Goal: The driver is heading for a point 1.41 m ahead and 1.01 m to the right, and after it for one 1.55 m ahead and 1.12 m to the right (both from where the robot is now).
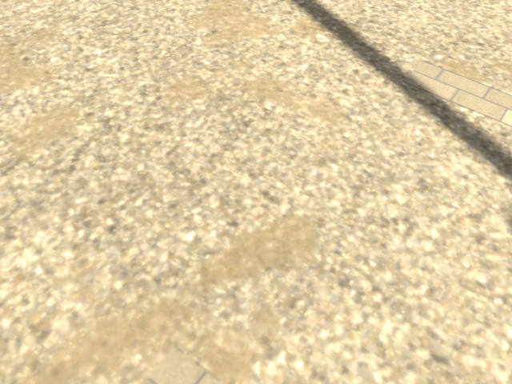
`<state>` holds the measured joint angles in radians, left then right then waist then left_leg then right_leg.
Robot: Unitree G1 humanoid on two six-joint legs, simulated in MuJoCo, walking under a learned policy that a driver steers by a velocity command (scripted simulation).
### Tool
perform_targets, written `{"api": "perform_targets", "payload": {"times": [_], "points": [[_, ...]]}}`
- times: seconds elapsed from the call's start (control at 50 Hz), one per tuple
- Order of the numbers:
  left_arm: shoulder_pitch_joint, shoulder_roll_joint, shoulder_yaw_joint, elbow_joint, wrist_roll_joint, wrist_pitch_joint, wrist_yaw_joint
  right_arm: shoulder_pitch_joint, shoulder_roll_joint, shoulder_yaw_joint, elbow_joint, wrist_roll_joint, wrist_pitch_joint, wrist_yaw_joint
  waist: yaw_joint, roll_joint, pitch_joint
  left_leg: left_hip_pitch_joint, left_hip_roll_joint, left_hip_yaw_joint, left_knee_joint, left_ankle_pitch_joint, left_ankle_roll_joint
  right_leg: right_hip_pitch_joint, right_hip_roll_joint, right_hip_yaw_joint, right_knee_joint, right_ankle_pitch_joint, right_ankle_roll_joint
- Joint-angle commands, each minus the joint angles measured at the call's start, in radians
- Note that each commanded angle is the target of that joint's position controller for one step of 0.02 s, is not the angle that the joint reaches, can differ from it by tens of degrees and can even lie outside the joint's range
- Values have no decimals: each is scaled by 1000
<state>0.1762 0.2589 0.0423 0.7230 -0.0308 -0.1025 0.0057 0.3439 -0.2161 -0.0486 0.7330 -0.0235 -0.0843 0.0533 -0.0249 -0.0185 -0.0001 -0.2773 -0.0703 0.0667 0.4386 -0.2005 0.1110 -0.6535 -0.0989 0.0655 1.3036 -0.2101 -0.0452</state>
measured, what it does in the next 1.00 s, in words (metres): walks ahead, turning right: right foot, then left foot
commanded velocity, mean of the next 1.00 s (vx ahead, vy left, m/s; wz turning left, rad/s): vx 0.46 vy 0.00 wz -0.47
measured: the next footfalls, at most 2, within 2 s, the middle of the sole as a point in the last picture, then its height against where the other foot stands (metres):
right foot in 0.38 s outside the picture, level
left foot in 0.84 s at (270, 304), level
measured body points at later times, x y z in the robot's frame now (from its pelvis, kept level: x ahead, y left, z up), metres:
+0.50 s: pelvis +0.32 -0.08 -0.02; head +0.36 -0.08 +0.43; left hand +0.52 +0.14 -0.13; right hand +0.36 -0.37 -0.12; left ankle +0.18 +0.08 -0.61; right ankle +0.38 -0.16 -0.74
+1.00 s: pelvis +0.59 -0.11 -0.01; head +0.62 -0.11 +0.44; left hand +0.85 +0.05 -0.12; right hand +0.59 -0.41 -0.08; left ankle +0.68 -0.03 -0.74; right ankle +0.47 -0.19 -0.63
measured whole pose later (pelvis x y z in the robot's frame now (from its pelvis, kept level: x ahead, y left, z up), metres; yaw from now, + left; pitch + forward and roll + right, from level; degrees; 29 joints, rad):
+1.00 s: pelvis +0.59 -0.11 -0.01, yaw -34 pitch +3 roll +0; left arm 0.24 0.30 0.08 0.65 -0.02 0.01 0.02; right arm 0.16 -0.22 -0.05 0.66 -0.02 -0.08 -0.03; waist -0.01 -0.05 0.00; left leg -0.36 0.01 0.03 0.52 -0.20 0.01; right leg -0.56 0.05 0.08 1.29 -0.45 0.04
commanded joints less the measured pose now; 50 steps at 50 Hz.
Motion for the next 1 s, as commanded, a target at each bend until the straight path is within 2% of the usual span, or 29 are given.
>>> {"api": "perform_targets", "payload": {"times": [0.02, 0.08, 0.1, 0.2, 0.26, 0.3, 0.34, 0.36, 0.38, 0.4, 0.42, 0.44, 0.46, 0.48, 0.5, 0.52, 0.58, 0.64, 0.68, 0.76, 0.8, 0.82, 0.84, 0.86, 0.88, 0.9, 0.94, 0.96, 1.0], "points": [[19, 41, 16, -29, 2, 20, -2, -64, -121, -24, -66, -12, -48, -18, 38, 62, -22, 41, 307, -268, -251, 59, 125, -137, -27, 82, -63, 109, 1], [-63, 32, 15, -40, 19, 22, -7, -24, -138, -25, -36, -10, -42, -33, 20, 56, 19, 67, 303, -170, -278, 144, 68, -226, 11, 95, -186, 235, 19], [-100, 26, 15, -43, 8, 19, -7, -9, -133, -26, -17, -1, -41, -42, 10, 68, 32, 85, 296, -137, -293, 153, 38, -248, 21, 88, -237, 276, 19], [-159, 4, 15, -52, 2, 9, -38, 12, -116, -15, 32, 4, -31, -74, -17, 98, 43, 241, 268, 2, -263, 411, -55, -227, 42, 5, -493, 410, 0], [-251, -31, 2, -88, 7, -6, -61, 28, -150, -23, 53, 10, -18, -95, -48, 99, 67, 299, 279, 64, -243, 492, -70, -166, 61, -104, -647, 371, 6], [-235, -11, 5, -95, 16, 2, -76, 17, -193, -34, 36, 10, -11, -96, -52, 116, 43, 375, 292, 97, -174, 729, -56, -91, 97, -173, -697, 282, -17], [-148, 40, 25, -94, 24, 15, -78, -3, -247, -54, 20, 17, -1, -102, 10, 153, 3, 458, 323, 97, -22, 1071, -55, -17, 147, -214, -725, 157, -70], [-31, 83, 43, -76, 24, 21, -70, -19, -252, -57, 16, 22, 9, -106, 73, 177, -56, 456, 321, 103, 126, 1177, -59, 116, 176, -213, -743, 134, -99], [124, 142, 71, -47, 30, 23, -54, -43, -243, -54, 3, 30, 11, -103, 160, 150, -128, 352, 280, 124, 355, 1099, -72, 358, 192, -168, -821, 221, -138], [247, 218, 86, -28, 33, 36, -35, -36, -155, -28, -18, 6, 0, -96, 176, 7, -250, 41, 205, 109, 701, 547, -96, 711, 20, 75, -722, 323, -192], [211, 272, 97, -58, 20, 27, -39, 95, -39, 13, -60, -1, -25, -72, 63, -262, -406, -397, -31, -55, 1118, -357, -163, 1070, -238, 683, -830, 175, -460], [241, 205, 85, -67, 19, 34, -35, -16, -142, -9, -82, 23, -61, -52, 149, -105, -483, -472, 21, -242, 1176, -278, -130, 1066, -200, 730, -953, -19, -408], [182, 160, 75, -79, 9, 34, -26, -106, -161, -12, -122, 51, -69, -50, 135, -63, -324, -512, 78, -231, 1110, -203, -109, 920, -167, 571, -978, -63, -332], [126, 129, 60, -91, 10, 37, -28, -147, -148, -6, -145, 38, -76, -57, 87, 64, -207, -503, 109, -196, 1029, -154, -113, 745, -134, 494, -1014, 6, -310], [75, 96, 48, -103, 13, 35, -24, -165, -157, -13, -156, 18, -69, -67, 52, 92, -157, -464, 139, -188, 964, -124, -125, 622, -106, 424, -1030, 105, -305], [52, 86, 41, -113, 24, 36, -19, -140, -157, -17, -159, 15, -56, -69, 16, 61, -120, -413, 159, -187, 928, -112, -136, 520, -77, 375, -1050, 160, -306], [34, 119, 48, -116, 21, 20, -24, -118, -148, -19, -149, 5, -29, -87, -16, 36, -63, -396, 188, -153, 777, -114, -152, 370, -31, 291, -1056, 295, -280], [61, 142, 57, -95, 18, 31, -2, -221, -99, 2, -164, -11, -12, -88, 17, -11, -54, -335, 161, -104, 530, 50, -187, 271, 47, 170, -1025, 337, -235], [95, 151, 62, -86, 1, 42, 7, -294, -83, 10, -174, 2, -13, -78, 51, -44, -65, -271, 121, -90, 365, 138, -196, 259, 68, 165, -994, 280, -209], [165, 145, 63, -81, 0, 72, 7, -372, -106, -2, -189, 20, -37, -56, 99, -93, -98, -232, 58, -110, 154, 115, -184, 411, 35, 294, -915, 122, -192], [131, 133, 62, -91, 3, 80, 14, -312, -153, -28, -162, 24, -52, -51, 43, -121, -84, -155, 47, -142, 51, 80, -149, 467, 21, 367, -848, 116, -159], [96, 122, 61, -105, 5, 82, 17, -244, -174, -43, -140, 11, -61, -52, -5, -128, -97, -52, 48, -131, -16, 147, -120, 458, 58, 350, -760, 196, -121], [81, 67, 43, -127, 18, 76, 14, -145, -222, -60, -127, -21, -70, -57, -42, -102, -190, 145, 163, -207, 17, 278, -53, 395, 123, 284, -541, 224, -76], [183, 12, 27, -141, 20, 70, 15, -38, -291, -74, -126, -46, -65, -70, -35, 143, -337, 525, 430, -524, 63, 579, 90, 102, 240, 150, -219, -157, -1], [237, 81, 32, -158, 20, 59, 11, -8, -258, -75, -114, -29, -52, -66, -15, 353, -434, 591, 569, -823, 5, 547, 209, -54, 235, 156, -2, -456, 33], [211, 143, 50, -135, 12, 65, 11, -65, -180, -54, -139, -13, -34, -74, -24, 215, -315, 498, 544, -708, 4, 536, 194, -115, 181, 162, 115, -397, 69], [89, 138, 54, -150, 15, 87, 15, -111, -114, -33, -133, -2, -3, -88, -19, 90, -151, 302, 420, -405, 3, 610, 114, -131, 114, 76, 101, -288, 95], [65, 132, 60, -156, 11, 99, 15, -137, -108, -28, -123, 4, 1, -89, -4, 113, -98, 223, 366, -315, -22, 603, 88, -116, 87, 58, 44, -250, 100], [73, 67, 47, -160, 0, 119, 9, -170, -121, -30, -102, 5, 9, -92, 24, 157, -59, 115, 318, -210, -89, 583, 72, -53, 96, 0, -55, -190, 108]]}}
Keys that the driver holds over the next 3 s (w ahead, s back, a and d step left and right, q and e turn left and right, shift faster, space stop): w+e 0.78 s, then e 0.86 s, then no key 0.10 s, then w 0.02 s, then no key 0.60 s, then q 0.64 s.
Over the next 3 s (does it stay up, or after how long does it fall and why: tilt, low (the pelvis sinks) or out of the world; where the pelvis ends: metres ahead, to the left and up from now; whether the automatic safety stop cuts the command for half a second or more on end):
stays up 0.66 -0.18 0.00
